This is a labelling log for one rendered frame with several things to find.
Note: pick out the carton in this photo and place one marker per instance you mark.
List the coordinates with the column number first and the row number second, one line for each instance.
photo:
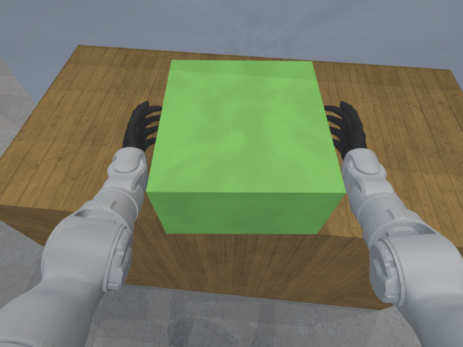
column 243, row 147

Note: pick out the left robot upper arm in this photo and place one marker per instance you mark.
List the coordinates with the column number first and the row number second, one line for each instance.
column 86, row 258

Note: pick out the pedestal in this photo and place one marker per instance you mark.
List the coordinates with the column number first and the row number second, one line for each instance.
column 412, row 118

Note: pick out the robot right forearm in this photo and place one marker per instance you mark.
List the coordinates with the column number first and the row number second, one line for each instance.
column 374, row 203

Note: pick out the robot left forearm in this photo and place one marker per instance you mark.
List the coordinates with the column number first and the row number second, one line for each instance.
column 121, row 197

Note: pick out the right robot upper arm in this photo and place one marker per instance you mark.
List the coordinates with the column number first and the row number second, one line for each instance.
column 421, row 275

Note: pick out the right robot hand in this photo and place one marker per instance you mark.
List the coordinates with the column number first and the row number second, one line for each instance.
column 350, row 133

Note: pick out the left robot hand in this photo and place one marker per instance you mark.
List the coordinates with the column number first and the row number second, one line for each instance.
column 136, row 132

